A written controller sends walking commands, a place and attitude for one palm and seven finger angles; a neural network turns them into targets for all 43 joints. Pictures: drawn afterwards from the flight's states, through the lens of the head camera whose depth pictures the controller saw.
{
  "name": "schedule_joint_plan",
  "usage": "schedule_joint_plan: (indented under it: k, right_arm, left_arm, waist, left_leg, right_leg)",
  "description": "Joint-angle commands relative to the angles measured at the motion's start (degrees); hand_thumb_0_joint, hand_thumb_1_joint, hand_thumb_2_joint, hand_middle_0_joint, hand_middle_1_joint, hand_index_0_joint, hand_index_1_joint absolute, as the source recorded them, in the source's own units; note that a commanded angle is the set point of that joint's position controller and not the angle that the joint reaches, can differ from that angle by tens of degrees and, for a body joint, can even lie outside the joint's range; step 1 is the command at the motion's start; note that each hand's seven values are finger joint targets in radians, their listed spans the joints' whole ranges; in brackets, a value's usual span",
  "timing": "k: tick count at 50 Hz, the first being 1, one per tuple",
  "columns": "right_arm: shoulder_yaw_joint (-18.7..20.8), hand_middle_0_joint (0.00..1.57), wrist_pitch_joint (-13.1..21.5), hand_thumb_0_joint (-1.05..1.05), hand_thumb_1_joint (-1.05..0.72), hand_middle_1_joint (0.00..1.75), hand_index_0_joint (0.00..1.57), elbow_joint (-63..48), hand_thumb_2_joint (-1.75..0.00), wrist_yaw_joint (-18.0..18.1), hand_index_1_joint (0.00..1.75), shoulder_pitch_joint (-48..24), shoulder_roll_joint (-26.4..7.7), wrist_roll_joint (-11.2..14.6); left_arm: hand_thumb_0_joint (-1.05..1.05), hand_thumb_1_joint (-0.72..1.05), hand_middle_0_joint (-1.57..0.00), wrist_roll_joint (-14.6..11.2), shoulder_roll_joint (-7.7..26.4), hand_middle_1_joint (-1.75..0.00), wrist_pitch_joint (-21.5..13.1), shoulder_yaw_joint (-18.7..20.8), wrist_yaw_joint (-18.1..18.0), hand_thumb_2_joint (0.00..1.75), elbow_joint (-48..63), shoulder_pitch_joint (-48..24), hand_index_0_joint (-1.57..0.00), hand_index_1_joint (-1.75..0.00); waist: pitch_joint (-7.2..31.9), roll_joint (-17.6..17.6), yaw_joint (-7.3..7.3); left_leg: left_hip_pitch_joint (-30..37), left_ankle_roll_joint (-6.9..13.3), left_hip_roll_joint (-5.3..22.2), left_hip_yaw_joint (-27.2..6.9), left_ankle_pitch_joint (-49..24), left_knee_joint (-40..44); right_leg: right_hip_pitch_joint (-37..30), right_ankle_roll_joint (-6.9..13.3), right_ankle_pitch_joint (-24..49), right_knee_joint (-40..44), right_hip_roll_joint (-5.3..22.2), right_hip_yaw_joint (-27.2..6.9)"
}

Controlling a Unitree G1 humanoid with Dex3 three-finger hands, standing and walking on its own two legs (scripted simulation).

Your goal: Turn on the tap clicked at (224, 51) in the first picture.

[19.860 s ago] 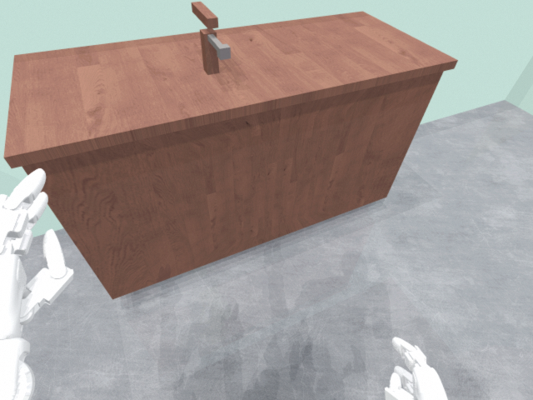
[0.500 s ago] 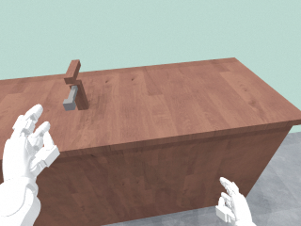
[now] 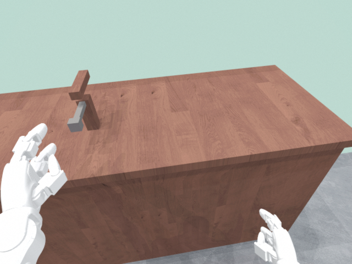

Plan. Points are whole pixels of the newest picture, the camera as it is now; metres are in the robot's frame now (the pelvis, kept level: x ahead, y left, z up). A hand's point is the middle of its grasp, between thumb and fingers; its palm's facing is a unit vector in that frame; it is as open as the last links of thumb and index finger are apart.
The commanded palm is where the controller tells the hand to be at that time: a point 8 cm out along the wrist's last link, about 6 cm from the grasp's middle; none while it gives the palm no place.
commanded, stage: reach beside the lever's end, fingers flat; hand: left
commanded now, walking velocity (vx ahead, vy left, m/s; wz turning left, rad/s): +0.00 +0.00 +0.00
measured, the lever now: (75, 124) +0.38 +0.34 +0.14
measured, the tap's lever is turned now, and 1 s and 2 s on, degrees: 0 0 0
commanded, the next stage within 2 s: none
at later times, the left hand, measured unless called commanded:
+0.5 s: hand (63, 160) +0.23 +0.27 +0.17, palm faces +0.52 -0.85 -0.08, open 7.4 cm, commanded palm +0.19 +0.31 +0.17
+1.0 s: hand (59, 152) +0.26 +0.30 +0.16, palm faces +0.57 -0.82 -0.09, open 7.6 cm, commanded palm +0.23 +0.34 +0.16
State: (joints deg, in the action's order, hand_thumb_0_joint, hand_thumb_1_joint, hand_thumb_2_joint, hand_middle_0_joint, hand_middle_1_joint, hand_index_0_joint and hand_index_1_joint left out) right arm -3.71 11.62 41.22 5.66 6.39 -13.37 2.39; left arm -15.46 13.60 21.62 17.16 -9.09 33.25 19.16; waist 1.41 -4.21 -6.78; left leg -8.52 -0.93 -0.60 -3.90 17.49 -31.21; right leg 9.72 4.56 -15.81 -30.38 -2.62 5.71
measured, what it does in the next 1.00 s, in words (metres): stands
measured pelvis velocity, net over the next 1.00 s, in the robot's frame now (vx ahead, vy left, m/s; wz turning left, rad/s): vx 0.00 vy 0.00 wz -0.02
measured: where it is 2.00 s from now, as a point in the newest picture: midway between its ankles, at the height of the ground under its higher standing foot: outside the picture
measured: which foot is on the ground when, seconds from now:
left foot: down 0.00-1.00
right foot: down 0.00-1.00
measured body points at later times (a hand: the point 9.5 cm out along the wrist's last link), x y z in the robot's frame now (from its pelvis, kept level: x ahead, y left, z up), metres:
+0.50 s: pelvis +0.00 +0.01 +0.00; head -0.03 -0.02 +0.45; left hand +0.20 +0.31 +0.18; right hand +0.21 -0.21 -0.08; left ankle +0.00 +0.14 -0.73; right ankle +0.02 -0.06 -0.73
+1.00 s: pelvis +0.00 +0.00 +0.00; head -0.02 -0.02 +0.45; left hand +0.23 +0.35 +0.16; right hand +0.19 -0.23 -0.09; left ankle +0.00 +0.14 -0.73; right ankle +0.02 -0.06 -0.73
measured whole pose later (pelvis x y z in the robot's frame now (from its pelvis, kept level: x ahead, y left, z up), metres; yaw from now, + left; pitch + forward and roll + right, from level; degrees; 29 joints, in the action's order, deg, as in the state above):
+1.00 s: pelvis +0.00 +0.00 +0.00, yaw -1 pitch -2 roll +1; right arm -2.3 11.2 42.2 8.0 8.5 -13.8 3.3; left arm -13.7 18.1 15.1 25.4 -7.0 5.2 1.1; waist 1.0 -3.0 -4.5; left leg -12.5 -0.8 -0.7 -2.9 17.2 -31.6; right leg 14.4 4.5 -15.5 -31.6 -2.5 4.8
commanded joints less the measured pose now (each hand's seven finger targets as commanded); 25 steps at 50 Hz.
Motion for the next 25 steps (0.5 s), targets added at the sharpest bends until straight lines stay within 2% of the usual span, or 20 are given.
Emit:
schedule_joint_plan:
  k: [1,2,3,6,7,8,9,10,11,12,13,16,17,18,19,21,22,24,25]
  right_arm:
    - [1.77,0.2,3.65,0.0,-0.9,0.3,0.2,-9.95,-0.9,1.16,0.3,-11.46,-4.93,-0.01]
    - [1.69,0.2,3.91,0.0,-0.9,0.3,0.2,-10.07,-0.9,1.08,0.3,-11.58,-5.01,0.17]
    - [1.7,0.2,4.01,0.0,-0.9,0.3,0.2,-10.21,-0.9,1.2,0.3,-11.6,-4.77,0.02]
    - [1.83,0.2,3.89,0.0,-0.9,0.3,0.2,-9.72,-0.9,1.53,0.3,-11.0,-5.01,-0.15]
    - [1.73,0.2,4.16,0.0,-0.9,0.3,0.2,-9.78,-0.9,1.42,0.3,-11.24,-4.95,0.05]
    - [1.75,0.2,4.11,0.0,-0.9,0.3,0.2,-9.76,-0.9,1.56,0.3,-11.03,-4.77,-0.03]
    - [1.86,0.2,4.03,0.0,-0.9,0.3,0.2,-9.59,-0.9,1.68,0.3,-10.83,-4.87,-0.1]
    - [1.98,0.2,3.9,0.0,-0.9,0.3,0.2,-9.73,-0.9,1.67,0.3,-10.39,-5.06,-0.25]
    - [2.04,0.2,3.7,0.0,-0.9,0.3,0.2,-9.81,-0.9,1.65,0.3,-10.25,-5.12,-0.26]
    - [2.03,0.2,3.6,0.0,-0.9,0.3,0.2,-9.74,-0.9,1.56,0.3,-10.21,-5.21,0.02]
    - [1.84,0.2,3.46,0.0,-0.9,0.3,0.2,-9.88,-0.9,1.55,0.3,-10.16,-4.78,-0.01]
    - [2.2,0.2,3.24,0.0,-0.9,0.3,0.2,-10.21,-0.9,1.47,0.3,-9.22,-5.25,-0.07]
    - [2.23,0.2,3.44,0.0,-0.9,0.3,0.2,-10.3,-0.9,1.35,0.3,-9.34,-5.26,0.22]
    - [2.15,0.2,3.57,0.0,-0.9,0.3,0.2,-10.37,-0.9,1.34,0.3,-9.25,-4.98,0.02]
    - [2.35,0.2,3.69,0.0,-0.9,0.3,0.2,-10.45,-0.9,1.33,0.3,-8.68,-5.2,-0.04]
    - [2.41,0.2,3.7,0.0,-0.9,0.3,0.2,-10.2,-0.9,1.54,0.3,-8.34,-5.52,-0.12]
    - [2.47,0.2,3.91,0.0,-0.9,0.3,0.2,-10.1,-0.9,1.55,0.3,-8.47,-5.59,0.24]
    - [2.7,0.2,3.87,0.0,-0.9,0.3,0.2,-9.99,-0.9,1.76,0.3,-8.23,-5.57,0.0]
    - [2.7,0.2,3.73,0.0,-0.9,0.3,0.2,-10.14,-0.9,1.85,0.3,-8.31,-5.65,-0.02]
  left_arm:
    - [0.0,0.9,-0.2,0.79,9.64,-0.3,-3.52,5.15,-0.6,0.9,8.77,-13.57,-0.2,-0.3]
    - [0.0,0.9,-0.2,0.91,10.34,-0.3,-3.67,5.74,-0.73,0.9,9.17,-14.49,-0.2,-0.3]
    - [0.0,0.9,-0.2,1.3,9.85,-0.3,-3.96,4.89,-0.68,0.9,9.42,-15.79,-0.2,-0.3]
    - [0.0,0.9,-0.2,1.45,10.45,-0.3,-4.31,5.06,-0.61,0.9,6.83,-17.09,-0.2,-0.3]
    - [0.0,0.9,-0.2,1.42,10.71,-0.3,-4.4,5.47,-0.71,0.9,6.7,-18.03,-0.2,-0.3]
    - [0.0,0.9,-0.2,1.43,10.79,-0.3,-4.57,5.46,-0.66,0.9,6.1,-18.44,-0.2,-0.3]
    - [0.0,0.9,-0.2,1.45,11.15,-0.3,-4.62,6.2,-0.69,0.9,4.74,-17.71,-0.2,-0.3]
    - [0.0,0.9,-0.2,1.29,11.32,-0.3,-4.68,6.86,-0.62,0.9,4.38,-16.55,-0.2,-0.3]
    - [0.0,0.9,-0.2,1.26,11.56,-0.3,-4.45,7.25,-0.38,0.9,3.86,-16.01,-0.2,-0.3]
    - [0.0,0.9,-0.2,1.28,12.72,-0.3,-4.25,8.48,-0.48,0.9,3.11,-16.17,-0.2,-0.3]
    - [0.0,0.9,-0.2,1.12,11.52,-0.3,-4.33,7.67,-0.34,0.9,3.2,-17.14,-0.2,-0.3]
    - [0.0,0.9,-0.2,1.01,11.48,-0.29,-4.63,8.05,-0.15,0.9,2.8,-15.9,-0.2,-0.29]
    - [0.0,0.9,-0.2,1.21,12.04,-0.29,-4.97,8.31,-0.43,0.9,3.46,-17.46,-0.2,-0.29]
    - [0.0,0.9,-0.19,1.4,10.7,-0.29,-5.4,6.94,-0.38,0.9,3.76,-18.1,-0.19,-0.29]
    - [0.0,0.9,-0.19,1.26,10.81,-0.28,-5.74,7.31,-0.49,0.9,3.09,-16.84,-0.19,-0.28]
    - [0.0,0.9,-0.19,1.63,10.66,-0.28,-6.34,6.3,-0.41,0.9,2.69,-18.91,-0.19,-0.28]
    - [0.0,0.9,-0.19,1.76,11.7,-0.28,-6.73,7.25,-0.72,0.9,2.46,-20.35,-0.19,-0.28]
    - [0.0,0.9,-0.19,2.05,11.33,-0.27,-7.08,7.08,-0.65,0.9,0.84,-19.31,-0.19,-0.27]
    - [0.0,0.9,-0.19,2.16,11.33,-0.27,-7.1,6.91,-0.59,0.9,1.29,-19.75,-0.19,-0.27]
  waist:
    - [2.0,1.54,0.61]
    - [2.13,1.1,0.68]
    - [3.91,1.19,0.63]
    - [4.07,2.07,0.88]
    - [4.14,0.46,0.99]
    - [4.98,1.13,0.84]
    - [4.8,1.38,0.74]
    - [5.69,3.05,0.5]
    - [6.55,2.7,0.32]
    - [6.65,0.85,0.31]
    - [6.79,1.26,0.38]
    - [7.59,1.57,0.44]
    - [7.78,0.12,0.62]
    - [7.53,-0.42,0.78]
    - [7.36,0.79,0.71]
    - [6.56,1.3,1.33]
    - [5.66,0.85,1.53]
    - [5.85,3.03,1.43]
    - [6.37,1.49,1.34]
  left_leg:
    - [-3.94,2.34,-1.09,1.29,-6.65,4.12]
    - [-3.46,2.32,-1.08,1.28,-6.39,4.16]
    - [-3.27,2.36,-1.16,1.25,-6.83,4.42]
    - [-3.89,2.4,-1.18,1.25,-6.37,4.27]
    - [-3.21,2.29,-1.14,1.26,-6.53,4.33]
    - [-3.75,2.26,-1.14,1.07,-6.3,4.72]
    - [-3.72,2.24,-1.06,1.25,-7.17,4.78]
    - [-3.86,2.28,-1.14,1.25,-8.35,4.82]
    - [-3.83,2.29,-1.16,1.43,-9.46,4.67]
    - [-3.66,2.15,-1.18,1.48,-9.84,4.6]
    - [-3.56,2.1,-1.19,1.44,-10.8,4.98]
    - [-3.4,1.98,-1.14,1.69,-12.89,4.64]
    - [-2.82,1.81,-1.07,1.6,-13.08,4.62]
    - [-2.45,1.72,-1.08,1.53,-13.5,4.84]
    - [-2.81,1.71,-0.96,1.43,-13.2,4.67]
    - [-2.84,1.86,-1.03,1.39,-12.21,4.68]
    - [-2.96,1.73,-0.89,1.29,-11.57,4.78]
    - [-3.26,1.81,-0.86,1.3,-10.91,5.05]
    - [-3.18,1.84,-1.07,1.43,-10.68,5.05]
  right_leg:
    - [-0.15,-4.15,2.47,8.72,3.95,-5.85]
    - [0.17,-4.01,1.66,8.93,3.73,-5.72]
    - [-0.65,-3.95,2.21,8.27,3.78,-5.5]
    - [-0.76,-4.17,1.79,8.5,3.85,-6.02]
    - [-0.45,-3.99,1.89,8.51,3.65,-5.96]
    - [-1.12,-3.99,1.69,8.12,3.71,-5.74]
    - [-1.31,-3.88,3.02,7.91,3.6,-5.54]
    - [-2.24,-3.95,5.04,7.29,3.45,-5.26]
    - [-2.76,-4.0,6.91,6.77,3.43,-5.21]
    - [-2.55,-3.81,7.5,6.65,3.3,-5.31]
    - [-2.85,-3.73,8.89,6.11,3.25,-4.78]
    - [-3.08,-3.66,11.68,5.04,3.0,-4.22]
    - [-2.52,-3.44,11.47,4.87,2.85,-4.09]
    - [-2.19,-3.3,11.66,4.69,2.8,-3.9]
    - [-2.02,-3.35,11.31,4.55,2.73,-3.74]
    - [-0.78,-3.38,10.08,4.67,2.63,-3.73]
    - [-0.18,-3.26,9.1,4.96,2.6,-3.88]
    - [-0.28,-3.32,8.02,5.01,2.55,-3.79]
    - [-0.3,-3.26,7.68,5.03,2.59,-3.92]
